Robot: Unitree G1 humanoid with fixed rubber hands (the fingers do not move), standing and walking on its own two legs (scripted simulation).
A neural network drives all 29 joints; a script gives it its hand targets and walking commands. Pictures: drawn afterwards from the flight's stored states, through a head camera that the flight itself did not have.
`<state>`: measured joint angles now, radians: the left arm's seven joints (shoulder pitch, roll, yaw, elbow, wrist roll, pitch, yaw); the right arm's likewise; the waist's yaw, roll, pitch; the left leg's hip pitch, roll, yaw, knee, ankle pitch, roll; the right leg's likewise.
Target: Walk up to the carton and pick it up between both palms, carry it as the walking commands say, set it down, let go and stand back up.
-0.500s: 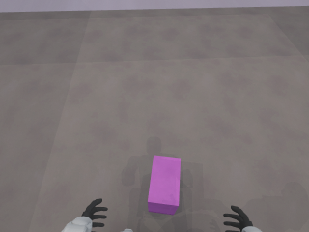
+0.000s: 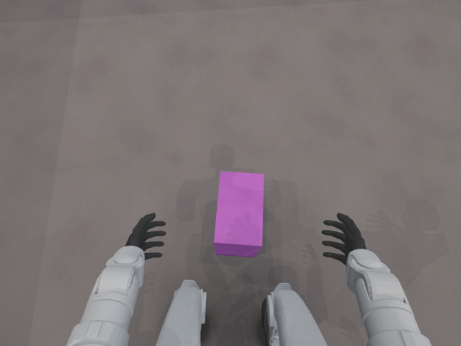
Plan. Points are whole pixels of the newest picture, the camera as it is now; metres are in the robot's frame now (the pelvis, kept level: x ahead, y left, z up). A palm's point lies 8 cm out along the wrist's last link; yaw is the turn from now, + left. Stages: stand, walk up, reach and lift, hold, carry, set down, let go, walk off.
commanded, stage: reach and lift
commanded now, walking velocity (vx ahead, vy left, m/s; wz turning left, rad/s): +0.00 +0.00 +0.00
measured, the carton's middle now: (238, 217) +0.47 -0.02 -0.56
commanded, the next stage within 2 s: none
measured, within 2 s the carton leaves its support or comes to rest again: neither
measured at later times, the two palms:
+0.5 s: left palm (164, 186) +0.43 +0.16 -0.14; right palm (321, 190) +0.42 -0.18 -0.13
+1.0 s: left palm (175, 174) +0.48 +0.15 -0.20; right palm (308, 177) +0.47 -0.17 -0.19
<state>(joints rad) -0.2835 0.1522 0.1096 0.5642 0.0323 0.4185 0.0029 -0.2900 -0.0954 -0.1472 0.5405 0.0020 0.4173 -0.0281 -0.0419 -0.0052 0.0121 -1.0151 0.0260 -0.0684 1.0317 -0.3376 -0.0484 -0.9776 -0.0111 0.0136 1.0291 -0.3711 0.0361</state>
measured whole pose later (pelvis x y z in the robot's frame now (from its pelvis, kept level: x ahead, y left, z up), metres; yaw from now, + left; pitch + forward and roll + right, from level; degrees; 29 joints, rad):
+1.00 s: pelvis +0.01 +0.00 -0.06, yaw -2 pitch +48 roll -2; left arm -0.98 0.10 0.32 0.81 0.15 0.08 0.09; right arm -0.96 -0.06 -0.40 0.81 -0.11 0.06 -0.07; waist -0.02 -0.02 -0.12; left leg -1.67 -0.01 -0.10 1.16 -0.33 -0.06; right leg -1.65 0.02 0.05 1.16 -0.36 0.05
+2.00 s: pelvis -0.05 +0.00 -0.29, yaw -2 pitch +40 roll -1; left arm -1.37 0.30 0.10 1.06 -0.14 0.03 0.15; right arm -1.37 -0.24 -0.13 1.04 0.15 0.02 -0.15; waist -0.02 -0.01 0.34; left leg -2.25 -0.08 -0.12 2.06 -0.51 -0.11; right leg -2.23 0.09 0.09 2.07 -0.54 0.11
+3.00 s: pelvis -0.06 +0.01 -0.31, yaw -2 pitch +32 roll -1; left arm -1.56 0.25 0.14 1.16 -0.08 0.06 0.18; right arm -1.55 -0.20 -0.15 1.16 0.12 0.05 -0.18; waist -0.03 0.00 0.51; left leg -2.18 -0.08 -0.11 2.14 -0.52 -0.11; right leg -2.16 0.09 0.09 2.14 -0.55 0.12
